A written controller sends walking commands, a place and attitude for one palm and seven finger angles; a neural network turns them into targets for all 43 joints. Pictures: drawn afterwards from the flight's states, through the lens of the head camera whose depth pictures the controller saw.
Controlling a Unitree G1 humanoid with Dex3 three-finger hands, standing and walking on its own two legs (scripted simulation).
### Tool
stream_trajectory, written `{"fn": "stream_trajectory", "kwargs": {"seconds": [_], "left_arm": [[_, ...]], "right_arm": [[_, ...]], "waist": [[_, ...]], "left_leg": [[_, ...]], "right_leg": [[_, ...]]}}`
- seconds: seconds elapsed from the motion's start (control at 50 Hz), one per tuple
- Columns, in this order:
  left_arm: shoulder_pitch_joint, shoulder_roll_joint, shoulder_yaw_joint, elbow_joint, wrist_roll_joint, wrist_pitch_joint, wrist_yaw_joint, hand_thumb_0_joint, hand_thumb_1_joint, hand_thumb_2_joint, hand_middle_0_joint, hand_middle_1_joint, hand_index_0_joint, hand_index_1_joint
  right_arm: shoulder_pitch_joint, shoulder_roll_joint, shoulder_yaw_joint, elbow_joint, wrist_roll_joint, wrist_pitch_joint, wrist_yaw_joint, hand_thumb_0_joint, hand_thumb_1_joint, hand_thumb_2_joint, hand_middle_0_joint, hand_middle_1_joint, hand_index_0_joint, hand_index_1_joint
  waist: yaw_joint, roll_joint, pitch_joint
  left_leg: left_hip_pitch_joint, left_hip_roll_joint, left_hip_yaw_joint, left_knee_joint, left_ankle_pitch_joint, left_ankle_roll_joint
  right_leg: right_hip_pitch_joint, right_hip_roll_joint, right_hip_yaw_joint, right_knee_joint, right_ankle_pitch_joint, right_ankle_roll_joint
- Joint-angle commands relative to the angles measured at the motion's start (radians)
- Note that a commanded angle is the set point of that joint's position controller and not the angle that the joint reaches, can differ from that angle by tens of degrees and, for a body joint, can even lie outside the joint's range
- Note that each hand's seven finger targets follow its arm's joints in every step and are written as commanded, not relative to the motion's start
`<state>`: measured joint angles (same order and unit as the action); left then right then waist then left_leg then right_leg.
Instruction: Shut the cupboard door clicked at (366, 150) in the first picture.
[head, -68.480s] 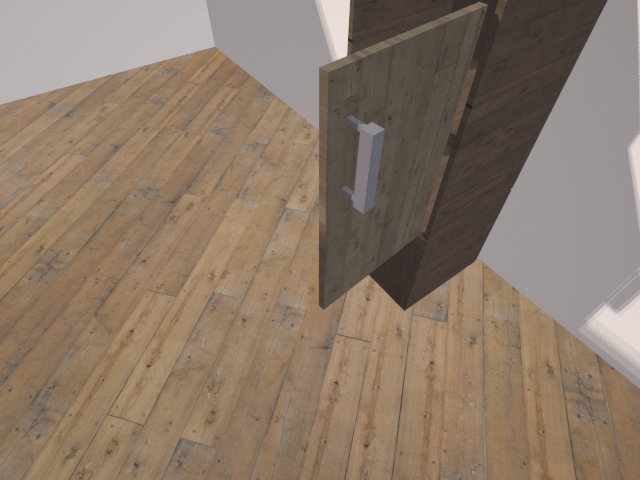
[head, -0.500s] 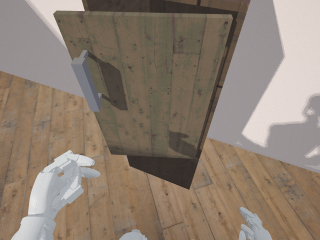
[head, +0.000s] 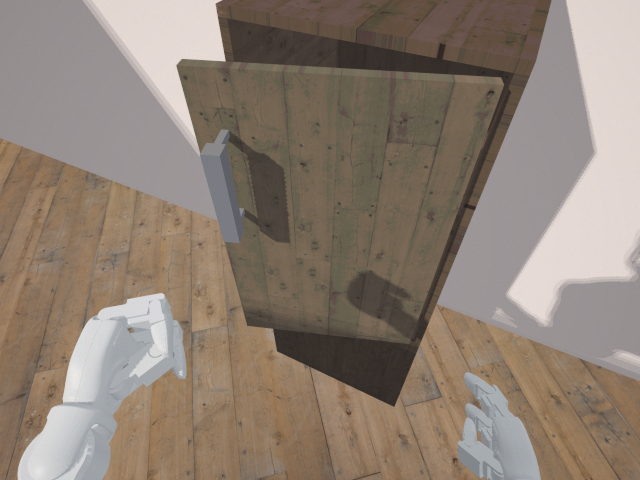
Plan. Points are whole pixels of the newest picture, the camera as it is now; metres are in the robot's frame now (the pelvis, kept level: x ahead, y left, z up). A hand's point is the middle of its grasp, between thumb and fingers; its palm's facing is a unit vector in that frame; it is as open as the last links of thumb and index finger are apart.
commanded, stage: raise the hand and make a fist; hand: left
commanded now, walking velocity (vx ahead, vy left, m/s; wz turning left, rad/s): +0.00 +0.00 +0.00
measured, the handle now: (228, 187) +0.46 +0.18 +0.13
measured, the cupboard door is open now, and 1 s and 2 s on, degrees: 19 19 19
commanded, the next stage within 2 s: bring the fist close to the handle in 0.58 s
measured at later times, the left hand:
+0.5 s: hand (172, 345) +0.22 +0.17 +0.12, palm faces +0.01 -1.00 -0.03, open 3.1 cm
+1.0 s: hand (206, 307) +0.26 +0.15 +0.13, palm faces -0.03 -1.00 -0.04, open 3.1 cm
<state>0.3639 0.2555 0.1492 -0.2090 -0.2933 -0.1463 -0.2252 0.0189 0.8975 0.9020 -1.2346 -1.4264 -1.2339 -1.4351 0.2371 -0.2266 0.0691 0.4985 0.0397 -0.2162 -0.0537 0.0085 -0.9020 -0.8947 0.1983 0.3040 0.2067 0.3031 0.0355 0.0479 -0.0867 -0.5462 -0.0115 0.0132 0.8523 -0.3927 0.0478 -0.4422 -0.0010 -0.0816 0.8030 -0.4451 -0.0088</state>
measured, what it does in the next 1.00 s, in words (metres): stands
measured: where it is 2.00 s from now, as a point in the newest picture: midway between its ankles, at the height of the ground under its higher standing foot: outside the picture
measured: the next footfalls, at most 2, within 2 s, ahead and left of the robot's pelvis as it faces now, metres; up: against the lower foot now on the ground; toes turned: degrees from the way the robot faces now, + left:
none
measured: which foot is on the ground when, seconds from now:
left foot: down 0.00-1.00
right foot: down 0.00-1.00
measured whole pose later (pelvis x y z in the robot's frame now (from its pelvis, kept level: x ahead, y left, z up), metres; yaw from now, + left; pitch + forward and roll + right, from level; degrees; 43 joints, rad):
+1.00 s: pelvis +0.00 -0.02 +0.02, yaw +0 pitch +2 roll +0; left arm 0.12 0.25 0.16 -0.02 -0.28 -0.07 -0.22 0.02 0.90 0.90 -1.30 -1.50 -1.30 -1.50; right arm 0.25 -0.26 0.06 0.60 0.04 -0.25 -0.07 0.01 -0.90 -0.89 0.20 0.30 0.21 0.30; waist 0.02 0.05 -0.05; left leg -0.42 0.00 0.01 0.71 -0.32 0.02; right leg -0.34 0.01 -0.08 0.70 -0.39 -0.04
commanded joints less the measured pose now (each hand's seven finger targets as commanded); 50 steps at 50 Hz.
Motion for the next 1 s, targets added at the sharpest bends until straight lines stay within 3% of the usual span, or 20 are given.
{"fn": "stream_trajectory", "kwargs": {"seconds": [0.0, 0.02, 0.12, 0.14, 0.18, 0.2, 0.22, 0.26, 0.3, 0.38, 0.4, 0.52, 0.6, 0.66, 0.7, 0.74, 0.86, 0.9, 0.92, 0.98], "left_arm": [[-0.140, 0.148, 0.112, -0.202, -0.021, -0.030, -0.007, 0.000, 0.900, 0.900, -1.300, -1.500, -1.300, -1.500], [-0.163, 0.134, 0.097, -0.216, -0.022, -0.026, -0.012, 0.000, 0.900, 0.900, -1.300, -1.500, -1.300, -1.500], [-0.205, 0.154, 0.119, -0.196, -0.031, 0.009, -0.022, 0.000, 0.900, 0.900, -1.300, -1.500, -1.300, -1.500], [-0.224, 0.158, 0.118, -0.213, -0.031, 0.015, -0.024, 0.000, 0.900, 0.900, -1.300, -1.500, -1.300, -1.500], [-0.209, 0.154, 0.123, -0.191, -0.033, 0.027, -0.027, 0.000, 0.900, 0.900, -1.300, -1.500, -1.300, -1.500], [-0.176, 0.161, 0.139, -0.147, -0.035, 0.038, -0.024, 0.000, 0.900, 0.900, -1.300, -1.500, -1.300, -1.500], [-0.179, 0.128, 0.112, -0.158, -0.039, 0.040, -0.032, 0.000, 0.900, 0.900, -1.300, -1.500, -1.300, -1.500], [-0.180, 0.138, 0.124, -0.145, -0.042, 0.044, -0.033, 0.000, 0.900, 0.900, -1.300, -1.500, -1.300, -1.500], [-0.187, 0.160, 0.139, -0.160, -0.037, 0.035, -0.026, 0.000, 0.900, 0.900, -1.300, -1.500, -1.300, -1.500], [-0.213, 0.157, 0.137, -0.198, -0.028, 0.002, -0.010, 0.000, 0.900, 0.900, -1.300, -1.500, -1.300, -1.500], [-0.208, 0.179, 0.151, -0.194, -0.024, -0.003, -0.003, 0.000, 0.900, 0.900, -1.300, -1.500, -1.300, -1.500], [-0.201, 0.146, 0.118, -0.174, -0.023, -0.017, -0.012, 0.000, 0.900, 0.900, -1.300, -1.500, -1.300, -1.500], [-0.189, 0.163, 0.136, -0.147, -0.027, -0.005, -0.016, 0.000, 0.900, 0.900, -1.300, -1.500, -1.300, -1.500], [-0.210, 0.147, 0.123, -0.153, -0.031, -0.003, -0.021, 0.000, 0.900, 0.900, -1.300, -1.500, -1.300, -1.500], [-0.294, 0.170, 0.129, -0.141, -0.025, -0.009, -0.014, 0.000, 0.900, 0.900, -1.300, -1.500, -1.300, -1.500], [-0.354, 0.140, 0.099, -0.134, -0.019, -0.016, -0.011, 0.000, 0.900, 0.900, -1.300, -1.500, -1.300, -1.500], [-0.404, 0.129, 0.075, -0.060, -0.004, 0.000, -0.011, 0.000, 0.900, 0.900, -1.300, -1.500, -1.300, -1.500], [-0.380, 0.160, 0.112, -0.026, 0.001, 0.011, -0.002, 0.000, 0.900, 0.900, -1.300, -1.500, -1.300, -1.500], [-0.411, 0.137, 0.091, -0.024, 0.002, 0.018, 0.000, 0.000, 0.900, 0.900, -1.300, -1.500, -1.300, -1.500], [-0.495, 0.154, 0.111, 0.010, 0.006, 0.023, 0.018, 0.000, 0.900, 0.900, -1.300, -1.500, -1.300, -1.500]], "right_arm": [[-0.054, -0.139, -0.058, -0.135, 0.007, -0.050, -0.020, 0.000, -0.900, -0.900, 0.200, 0.300, 0.200, 0.300], [-0.061, -0.134, -0.054, -0.134, 0.009, -0.052, -0.018, 0.000, -0.900, -0.900, 0.200, 0.300, 0.200, 0.300], [-0.075, -0.136, -0.051, -0.119, 0.013, -0.066, -0.025, 0.000, -0.900, -0.900, 0.200, 0.300, 0.200, 0.300], [-0.082, -0.138, -0.050, -0.118, 0.014, -0.070, -0.025, 0.000, -0.900, -0.900, 0.200, 0.300, 0.200, 0.300], [-0.081, -0.136, -0.049, -0.111, 0.014, -0.078, -0.026, 0.000, -0.900, -0.900, 0.200, 0.300, 0.200, 0.300], [-0.080, -0.141, -0.051, -0.105, 0.013, -0.079, -0.025, 0.000, -0.900, -0.900, 0.200, 0.300, 0.200, 0.300], [-0.083, -0.138, -0.052, -0.106, 0.014, -0.080, -0.024, 0.000, -0.900, -0.900, 0.200, 0.300, 0.200, 0.300], [-0.082, -0.142, -0.054, -0.105, 0.014, -0.081, -0.024, 0.000, -0.900, -0.900, 0.200, 0.300, 0.200, 0.300], [-0.086, -0.145, -0.059, -0.105, 0.012, -0.085, -0.024, 0.000, -0.900, -0.900, 0.200, 0.300, 0.200, 0.300], [-0.083, -0.139, -0.060, -0.102, 0.009, -0.094, -0.022, 0.000, -0.900, -0.900, 0.200, 0.300, 0.200, 0.300], [-0.079, -0.145, -0.062, -0.096, 0.005, -0.094, -0.022, 0.000, -0.900, -0.900, 0.200, 0.300, 0.200, 0.300], [-0.084, -0.140, -0.063, -0.091, 0.009, -0.099, -0.021, 0.000, -0.900, -0.900, 0.200, 0.300, 0.200, 0.300], [-0.077, -0.146, -0.062, -0.088, 0.007, -0.100, -0.025, 0.000, -0.900, -0.900, 0.200, 0.300, 0.200, 0.300], [-0.086, -0.141, -0.061, -0.092, 0.010, -0.100, -0.028, 0.000, -0.900, -0.900, 0.200, 0.300, 0.200, 0.300], [-0.082, -0.146, -0.061, -0.075, 0.007, -0.099, -0.033, 0.000, -0.900, -0.900, 0.200, 0.300, 0.200, 0.300], [-0.087, -0.142, -0.059, -0.072, 0.008, -0.102, -0.035, 0.000, -0.900, -0.900, 0.200, 0.300, 0.200, 0.300], [-0.081, -0.143, -0.059, -0.057, 0.009, -0.103, -0.033, 0.000, -0.900, -0.900, 0.200, 0.300, 0.200, 0.300], [-0.078, -0.146, -0.062, -0.059, 0.006, -0.094, -0.031, 0.000, -0.900, -0.900, 0.200, 0.300, 0.200, 0.300], [-0.087, -0.139, -0.060, -0.062, 0.008, -0.090, -0.029, 0.000, -0.900, -0.900, 0.200, 0.300, 0.200, 0.300], [-0.087, -0.140, -0.060, -0.055, 0.008, -0.077, -0.030, 0.000, -0.900, -0.900, 0.200, 0.300, 0.200, 0.300]], "waist": [[-0.017, -0.020, -0.096], [-0.016, 0.018, -0.098], [-0.009, -0.002, -0.094], [-0.007, 0.027, -0.098], [-0.002, 0.022, -0.083], [-0.001, -0.027, -0.066], [-0.002, -0.019, -0.068], [0.000, -0.027, -0.057], [0.000, -0.046, -0.061], [-0.001, 0.011, -0.076], [-0.004, -0.023, -0.078], [-0.010, 0.004, -0.058], [-0.010, -0.043, -0.049], [-0.012, -0.034, -0.042], [-0.028, -0.045, -0.032], [-0.031, -0.023, -0.051], [-0.024, -0.027, -0.089], [-0.006, -0.057, -0.107], [-0.014, -0.042, -0.105], [-0.018, -0.045, -0.095]], "left_leg": [[0.182, 0.025, -0.084, -0.193, 0.198, -0.029], [0.194, 0.022, -0.084, -0.205, 0.191, -0.030], [0.215, 0.019, -0.080, -0.234, 0.172, -0.025], [0.224, 0.018, -0.079, -0.242, 0.174, -0.026], [0.237, 0.017, -0.081, -0.256, 0.184, -0.029], [0.220, 0.018, -0.078, -0.253, 0.182, -0.024], [0.226, 0.015, -0.072, -0.255, 0.192, -0.024], [0.219, 0.012, -0.067, -0.258, 0.174, -0.024], [0.218, 0.011, -0.063, -0.253, 0.168, -0.021], [0.243, 0.008, -0.056, -0.253, 0.183, -0.022], [0.231, 0.010, -0.055, -0.243, 0.188, -0.018], [0.224, 0.006, -0.045, -0.238, 0.173, -0.018], [0.214, 0.007, -0.049, -0.234, 0.169, -0.016], [0.216, 0.004, -0.044, -0.234, 0.153, -0.017], [0.213, 0.006, -0.048, -0.224, 0.154, -0.014], [0.235, 0.005, -0.049, -0.233, 0.152, -0.014], [0.252, 0.004, -0.049, -0.235, 0.207, -0.014], [0.245, 0.005, -0.044, -0.235, 0.227, -0.014], [0.247, 0.002, -0.038, -0.235, 0.227, -0.013], [0.253, 0.003, -0.036, -0.242, 0.219, -0.016]], "right_leg": [[0.001, 0.032, 0.004, -0.137, 0.234, -0.016], [0.005, 0.029, 0.005, -0.144, 0.226, -0.018], [0.043, 0.024, 0.015, -0.189, 0.209, -0.015], [0.051, 0.023, 0.016, -0.193, 0.210, -0.017], [0.058, 0.024, 0.011, -0.202, 0.221, -0.018], [0.062, 0.024, 0.016, -0.214, 0.220, -0.015], [0.066, 0.020, 0.017, -0.217, 0.232, -0.013], [0.063, 0.019, 0.023, -0.227, 0.212, -0.011], [0.071, 0.015, 0.037, -0.237, 0.193, -0.009], [0.068, 0.016, 0.036, -0.231, 0.209, -0.011], [0.074, 0.015, 0.044, -0.233, 0.212, -0.008], [0.065, 0.008, 0.058, -0.245, 0.197, -0.005], [0.068, 0.007, 0.066, -0.254, 0.189, 0.000], [0.058, 0.002, 0.074, -0.266, 0.162, 0.002], [0.049, 0.001, 0.083, -0.267, 0.161, 0.005], [0.042, 0.004, 0.071, -0.259, 0.160, 0.002], [0.068, 0.003, 0.061, -0.237, 0.259, 0.000], [0.093, 0.002, 0.063, -0.236, 0.282, 0.001], [0.091, -0.003, 0.070, -0.240, 0.290, 0.003], [0.082, 0.001, 0.065, -0.244, 0.279, 0.001]]}}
